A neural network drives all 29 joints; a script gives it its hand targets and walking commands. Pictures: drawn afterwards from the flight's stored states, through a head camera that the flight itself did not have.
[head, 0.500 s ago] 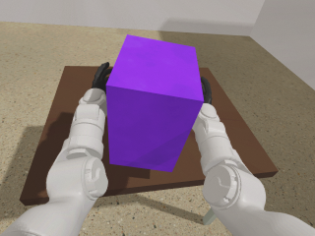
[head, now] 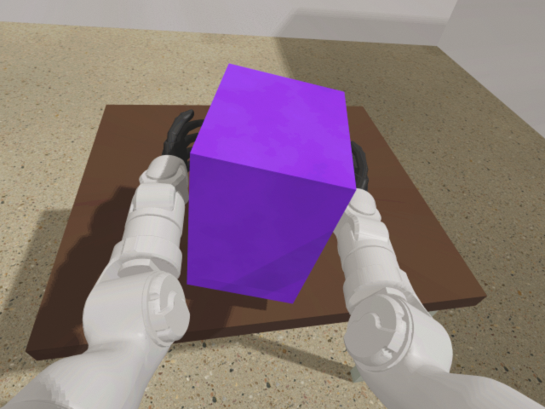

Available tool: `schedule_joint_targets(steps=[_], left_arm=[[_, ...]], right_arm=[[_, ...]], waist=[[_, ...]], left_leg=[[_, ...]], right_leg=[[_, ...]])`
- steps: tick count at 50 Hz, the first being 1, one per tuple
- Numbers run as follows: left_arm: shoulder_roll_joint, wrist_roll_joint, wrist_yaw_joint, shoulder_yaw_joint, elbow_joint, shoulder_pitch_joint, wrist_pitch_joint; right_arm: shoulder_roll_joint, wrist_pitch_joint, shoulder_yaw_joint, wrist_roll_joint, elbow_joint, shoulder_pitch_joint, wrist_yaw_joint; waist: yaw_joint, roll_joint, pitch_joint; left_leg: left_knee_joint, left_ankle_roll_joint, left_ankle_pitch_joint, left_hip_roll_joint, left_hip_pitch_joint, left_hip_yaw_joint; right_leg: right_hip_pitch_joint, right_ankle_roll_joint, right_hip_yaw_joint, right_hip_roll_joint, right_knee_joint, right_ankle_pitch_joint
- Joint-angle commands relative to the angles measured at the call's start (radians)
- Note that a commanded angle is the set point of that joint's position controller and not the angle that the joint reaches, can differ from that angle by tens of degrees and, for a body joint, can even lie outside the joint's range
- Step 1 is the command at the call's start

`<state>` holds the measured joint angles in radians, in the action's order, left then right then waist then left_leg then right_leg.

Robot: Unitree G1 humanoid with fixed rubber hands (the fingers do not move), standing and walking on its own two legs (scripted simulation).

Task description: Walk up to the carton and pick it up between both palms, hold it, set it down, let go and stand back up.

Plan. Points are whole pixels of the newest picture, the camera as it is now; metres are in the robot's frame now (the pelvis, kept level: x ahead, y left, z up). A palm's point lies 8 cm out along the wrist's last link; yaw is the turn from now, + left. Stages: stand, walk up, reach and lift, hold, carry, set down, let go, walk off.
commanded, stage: set down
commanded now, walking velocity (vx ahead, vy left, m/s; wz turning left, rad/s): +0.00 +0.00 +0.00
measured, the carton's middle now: (262, 191) +0.41 +0.03 +0.11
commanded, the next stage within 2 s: none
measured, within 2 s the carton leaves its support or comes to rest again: rests again in 1.86 s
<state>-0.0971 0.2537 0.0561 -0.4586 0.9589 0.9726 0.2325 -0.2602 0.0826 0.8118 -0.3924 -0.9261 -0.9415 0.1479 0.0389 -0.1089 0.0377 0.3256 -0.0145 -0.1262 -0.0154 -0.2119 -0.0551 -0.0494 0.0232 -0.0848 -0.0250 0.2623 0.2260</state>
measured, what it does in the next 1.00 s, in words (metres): stands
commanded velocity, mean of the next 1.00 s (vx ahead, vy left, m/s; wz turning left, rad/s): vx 0.00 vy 0.00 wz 0.00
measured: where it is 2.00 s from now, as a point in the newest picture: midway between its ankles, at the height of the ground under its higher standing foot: outside the picture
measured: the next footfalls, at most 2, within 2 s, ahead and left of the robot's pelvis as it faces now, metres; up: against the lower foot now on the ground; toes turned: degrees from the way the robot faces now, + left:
none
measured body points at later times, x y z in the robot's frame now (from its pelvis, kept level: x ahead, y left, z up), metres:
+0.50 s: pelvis +0.01 +0.00 +0.00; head +0.02 +0.04 +0.45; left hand +0.46 +0.15 +0.13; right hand +0.42 -0.12 +0.11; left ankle +0.03 +0.11 -0.75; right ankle -0.06 -0.09 -0.75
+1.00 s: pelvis +0.01 +0.00 +0.00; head +0.04 +0.04 +0.45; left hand +0.46 +0.15 +0.10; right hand +0.42 -0.12 +0.08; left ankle +0.03 +0.11 -0.75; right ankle -0.06 -0.09 -0.75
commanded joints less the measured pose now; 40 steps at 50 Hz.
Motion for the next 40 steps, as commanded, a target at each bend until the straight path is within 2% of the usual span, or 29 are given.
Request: schedule_joint_targets(steps=[1, 4, 6, 7, 8, 9, 11, 12, 13, 14, 16, 17, 19, 20, 21, 22, 24, 25, 26, 27, 28, 30, 31, 32, 33, 34, 36, 39, 40], left_arm=[[0.368, 0.122, 0.122, 0.033, -0.012, 0.61, -0.101], [0.359, 0.166, 0.122, -0.008, 0.006, 0.597, -0.11], [0.369, 0.135, 0.124, 0.037, -0.074, 0.684, -0.124], [0.364, 0.139, 0.115, 0.04, -0.093, 0.686, -0.134], [0.367, 0.149, 0.116, 0.043, -0.073, 0.661, -0.136], [0.394, 0.154, 0.116, 0.047, -0.058, 0.618, -0.133], [0.428, 0.152, 0.111, 0.058, -0.06, 0.647, -0.139], [0.384, 0.169, 0.112, 0.017, -0.027, 0.615, -0.132], [0.413, 0.186, 0.113, 0.028, -0.028, 0.583, -0.126], [0.398, 0.171, 0.115, 0.033, -0.044, 0.591, -0.123], [0.39, 0.169, 0.115, 0.005, -0.038, 0.56, -0.132], [0.398, 0.161, 0.114, 0.045, -0.075, 0.603, -0.153], [0.37, 0.176, 0.114, 0.006, -0.003, 0.534, -0.142], [0.402, 0.171, 0.11, 0.024, -0.032, 0.563, -0.152], [0.39, 0.172, 0.11, -0.008, -0.029, 0.558, -0.156], [0.371, 0.176, 0.11, 0.019, -0.039, 0.606, -0.171], [0.348, 0.188, 0.102, -0.002, -0.011, 0.586, -0.165], [0.375, 0.179, 0.112, 0.019, -0.02, 0.573, -0.161], [0.416, 0.189, 0.119, 0.02, -0.036, 0.551, -0.168], [0.432, 0.187, 0.113, 0.036, -0.042, 0.57, -0.175], [0.373, 0.224, 0.113, -0.021, 0.009, 0.525, -0.154], [0.391, 0.223, 0.112, -0.009, -0.018, 0.529, -0.164], [0.4, 0.219, 0.11, -0.009, -0.012, 0.516, -0.164], [0.405, 0.193, 0.101, -0.006, -0.015, 0.551, -0.175], [0.41, 0.197, 0.112, -0.005, -0.014, 0.526, -0.178], [0.38, 0.186, 0.107, 0.018, -0.033, 0.55, -0.191], [0.362, 0.205, 0.097, -0.012, -0.012, 0.529, -0.189], [0.425, 0.199, 0.097, 0.031, -0.036, 0.567, -0.208], [0.392, 0.208, 0.1, -0.003, -0.005, 0.551, -0.209]], right_arm=[[-0.273, -0.082, -0.247, -0.092, 0.218, -0.733, -0.146], [-0.288, -0.082, -0.254, -0.109, 0.219, -0.708, -0.147], [-0.277, -0.08, -0.236, -0.115, 0.187, -0.695, -0.145], [-0.296, -0.092, -0.26, -0.126, 0.205, -0.698, -0.148], [-0.308, -0.096, -0.265, -0.12, 0.193, -0.672, -0.152], [-0.309, -0.105, -0.24, -0.118, 0.204, -0.672, -0.142], [-0.329, -0.114, -0.262, -0.121, 0.196, -0.663, -0.152], [-0.301, -0.114, -0.248, -0.121, 0.221, -0.692, -0.149], [-0.31, -0.1, -0.24, -0.119, 0.163, -0.622, -0.149], [-0.286, -0.103, -0.253, -0.124, 0.192, -0.636, -0.15], [-0.301, -0.114, -0.269, -0.119, 0.228, -0.654, -0.148], [-0.315, -0.13, -0.292, -0.118, 0.224, -0.648, -0.154], [-0.312, -0.129, -0.288, -0.131, 0.246, -0.632, -0.138], [-0.309, -0.138, -0.273, -0.138, 0.245, -0.655, -0.143], [-0.3, -0.14, -0.275, -0.129, 0.273, -0.672, -0.147], [-0.305, -0.145, -0.277, -0.153, 0.241, -0.648, -0.147], [-0.282, -0.136, -0.276, -0.145, 0.225, -0.614, -0.138], [-0.315, -0.138, -0.286, -0.146, 0.233, -0.627, -0.141], [-0.33, -0.147, -0.302, -0.15, 0.232, -0.608, -0.147], [-0.334, -0.151, -0.31, -0.156, 0.205, -0.597, -0.153], [-0.312, -0.141, -0.291, -0.132, 0.222, -0.607, -0.146], [-0.314, -0.151, -0.301, -0.145, 0.251, -0.595, -0.148], [-0.316, -0.157, -0.309, -0.149, 0.248, -0.602, -0.149], [-0.272, -0.176, -0.259, -0.178, 0.257, -0.599, -0.132], [-0.322, -0.168, -0.291, -0.164, 0.24, -0.588, -0.143], [-0.29, -0.175, -0.282, -0.169, 0.251, -0.569, -0.136], [-0.284, -0.177, -0.271, -0.167, 0.277, -0.61, -0.134], [-0.317, -0.196, -0.286, -0.179, 0.249, -0.599, -0.154], [-0.314, -0.19, -0.293, -0.184, 0.249, -0.585, -0.15]], waist=[[-0.006, 0.209, 0.54], [-0.027, 0.163, 0.516], [0.031, 0.233, 0.536], [0.013, 0.206, 0.595], [-0.005, 0.224, 0.568], [0.021, 0.218, 0.591], [0.01, 0.25, 0.573], [-0.01, 0.244, 0.587], [0.003, 0.226, 0.53], [0.006, 0.226, 0.528], [-0.011, 0.186, 0.556], [-0.004, 0.227, 0.613], [-0.007, 0.197, 0.567], [-0.009, 0.196, 0.584], [-0.042, 0.19, 0.619], [-0.022, 0.193, 0.606], [-0.01, 0.203, 0.555], [-0.007, 0.166, 0.561], [-0.002, 0.187, 0.588], [-0.013, 0.21, 0.572], [-0.041, 0.202, 0.537], [-0.019, 0.209, 0.602], [-0.038, 0.207, 0.571], [0.004, 0.193, 0.588], [-0.023, 0.19, 0.587], [-0.009, 0.177, 0.615], [-0.032, 0.203, 0.599], [-0.026, 0.227, 0.637], [-0.036, 0.189, 0.631]], left_leg=[[0.005, 0.026, 0.364, -0.004, 0.35, -0.04], [0.007, 0.001, 0.337, 0.008, 0.281, -0.051], [0.007, 0.016, 0.366, 0.0, 0.331, -0.042], [0.023, 0.022, 0.4, 0.001, 0.348, -0.049], [0.024, 0.02, 0.415, -0.004, 0.342, -0.047], [0.028, 0.019, 0.423, -0.003, 0.33, -0.042], [0.055, 0.026, 0.498, -0.015, 0.409, -0.029], [0.042, 0.027, 0.438, -0.004, 0.371, -0.039], [0.038, 0.023, 0.462, -0.007, 0.385, -0.042], [0.033, 0.023, 0.439, -0.005, 0.387, -0.041], [0.04, 0.016, 0.473, -0.001, 0.374, -0.047], [0.049, 0.029, 0.494, -0.007, 0.367, -0.048], [0.054, 0.005, 0.495, -0.004, 0.341, -0.039], [0.053, 0.016, 0.494, -0.008, 0.366, -0.042], [0.033, 0.014, 0.453, -0.002, 0.328, -0.059], [0.04, 0.01, 0.45, -0.005, 0.322, -0.05], [0.027, -0.005, 0.443, -0.009, 0.306, -0.046], [0.028, -0.002, 0.427, 0.001, 0.283, -0.054], [0.035, 0.002, 0.463, -0.005, 0.303, -0.043], [0.05, 0.004, 0.531, -0.015, 0.379, -0.032], [0.026, -0.011, 0.427, 0.001, 0.301, -0.065], [0.027, -0.012, 0.421, 0.0, 0.306, -0.061], [0.04, -0.008, 0.478, -0.003, 0.312, -0.047], [0.043, -0.009, 0.486, -0.015, 0.336, -0.03], [0.044, -0.003, 0.504, -0.008, 0.329, -0.048], [0.048, 0.0, 0.466, -0.006, 0.297, -0.053], [0.037, -0.003, 0.447, -0.004, 0.297, -0.055], [0.068, 0.006, 0.542, -0.019, 0.349, -0.038], [0.06, -0.01, 0.496, -0.013, 0.337, -0.054]], right_leg=[[-0.032, -0.151, -0.021, 0.03, 0.048, -0.493], [0.016, -0.154, -0.001, 0.038, 0.068, -0.583], [-0.025, -0.15, -0.021, 0.036, 0.056, -0.526], [-0.022, -0.16, -0.024, 0.036, 0.068, -0.557], [-0.052, -0.158, -0.018, 0.039, 0.063, -0.549], [-0.037, -0.156, -0.012, 0.045, 0.075, -0.583], [-0.116, -0.147, -0.023, 0.03, 0.053, -0.501], [-0.089, -0.144, -0.016, 0.035, 0.044, -0.512], [-0.101, -0.137, -0.015, 0.025, 0.04, -0.497], [-0.107, -0.141, -0.02, 0.032, 0.037, -0.482], [-0.044, -0.156, -0.024, 0.021, 0.055, -0.559], [-0.046, -0.149, -0.024, 0.029, 0.067, -0.57], [-0.057, -0.169, -0.004, 0.041, 0.071, -0.644], [-0.075, -0.159, -0.029, 0.031, 0.074, -0.588], [-0.035, -0.151, -0.026, 0.023, 0.07, -0.564], [-0.041, -0.161, -0.019, 0.036, 0.076, -0.573], [-0.03, -0.164, -0.004, 0.043, 0.072, -0.618], [-0.006, -0.175, -0.006, 0.05, 0.083, -0.668], [-0.024, -0.169, -0.006, 0.052, 0.087, -0.686], [-0.109, -0.17, -0.027, 0.042, 0.081, -0.593], [-0.044, -0.162, 0.0, 0.052, 0.067, -0.585], [-0.039, -0.172, -0.005, 0.061, 0.077, -0.643], [-0.063, -0.174, -0.014, 0.052, 0.086, -0.643], [-0.112, -0.178, -0.021, 0.046, 0.083, -0.638], [-0.065, -0.163, -0.023, 0.04, 0.076, -0.606], [-0.033, -0.169, -0.008, 0.052, 0.085, -0.67], [-0.06, -0.16, -0.015, 0.042, 0.072, -0.572], [-0.131, -0.151, -0.017, 0.045, 0.077, -0.579], [-0.134, -0.162, -0.011, 0.049, 0.069, -0.586]])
